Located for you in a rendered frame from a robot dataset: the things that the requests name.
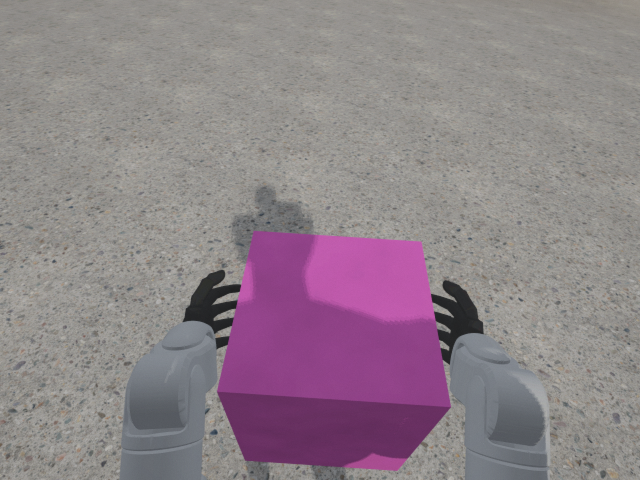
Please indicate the right robot forearm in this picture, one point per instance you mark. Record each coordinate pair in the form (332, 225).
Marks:
(507, 422)

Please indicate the carton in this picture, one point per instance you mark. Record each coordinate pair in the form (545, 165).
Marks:
(333, 357)

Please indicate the left robot hand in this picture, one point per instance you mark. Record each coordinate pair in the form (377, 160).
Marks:
(201, 308)

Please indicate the right robot hand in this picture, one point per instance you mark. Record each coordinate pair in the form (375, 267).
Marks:
(465, 319)

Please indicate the left robot forearm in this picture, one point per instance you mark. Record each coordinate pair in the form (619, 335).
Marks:
(164, 410)

